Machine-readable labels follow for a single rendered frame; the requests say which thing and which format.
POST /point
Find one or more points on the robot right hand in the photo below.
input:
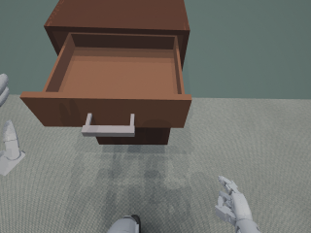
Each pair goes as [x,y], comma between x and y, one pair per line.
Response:
[234,207]

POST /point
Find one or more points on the drawer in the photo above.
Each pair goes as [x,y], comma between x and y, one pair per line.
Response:
[112,76]

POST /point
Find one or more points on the robot left hand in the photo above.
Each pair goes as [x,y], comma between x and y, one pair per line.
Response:
[12,156]

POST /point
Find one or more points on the right robot forearm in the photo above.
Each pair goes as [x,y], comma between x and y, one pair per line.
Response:
[246,226]

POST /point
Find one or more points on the left robot foot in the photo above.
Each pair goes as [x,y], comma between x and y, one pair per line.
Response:
[138,221]

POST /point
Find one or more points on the cabinet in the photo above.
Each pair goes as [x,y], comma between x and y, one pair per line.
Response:
[136,17]

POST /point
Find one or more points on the robot left thigh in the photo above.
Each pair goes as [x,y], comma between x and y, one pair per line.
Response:
[124,225]

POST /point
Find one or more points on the handle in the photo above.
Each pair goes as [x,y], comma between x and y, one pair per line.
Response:
[108,130]

